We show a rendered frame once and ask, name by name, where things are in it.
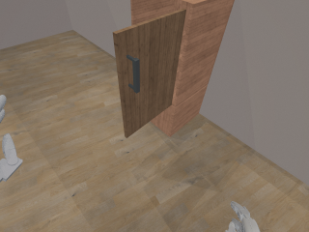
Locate robot left hand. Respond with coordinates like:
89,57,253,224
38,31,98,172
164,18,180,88
0,95,23,182

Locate handle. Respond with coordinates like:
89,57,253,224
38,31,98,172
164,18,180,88
126,55,140,94

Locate cupboard door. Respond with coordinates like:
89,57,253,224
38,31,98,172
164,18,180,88
112,8,186,138

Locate robot right hand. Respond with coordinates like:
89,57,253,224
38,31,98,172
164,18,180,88
225,201,261,232

